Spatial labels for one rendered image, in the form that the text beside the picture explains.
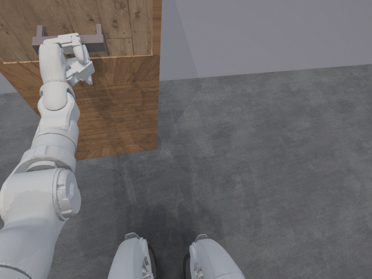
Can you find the left robot shin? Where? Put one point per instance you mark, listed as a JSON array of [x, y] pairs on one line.
[[146, 273]]

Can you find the robot left hand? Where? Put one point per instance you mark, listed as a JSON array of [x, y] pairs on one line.
[[53, 64]]

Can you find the left robot forearm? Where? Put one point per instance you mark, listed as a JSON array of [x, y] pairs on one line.
[[55, 140]]

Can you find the cabinet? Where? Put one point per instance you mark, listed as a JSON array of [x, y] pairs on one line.
[[119, 111]]

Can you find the left robot upper arm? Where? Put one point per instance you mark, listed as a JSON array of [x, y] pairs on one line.
[[35, 206]]

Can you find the right robot thigh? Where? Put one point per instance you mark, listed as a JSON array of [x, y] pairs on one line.
[[213, 261]]

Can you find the handle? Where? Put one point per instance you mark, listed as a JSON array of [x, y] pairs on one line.
[[93, 43]]

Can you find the drawer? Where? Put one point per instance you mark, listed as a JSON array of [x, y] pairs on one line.
[[126, 25]]

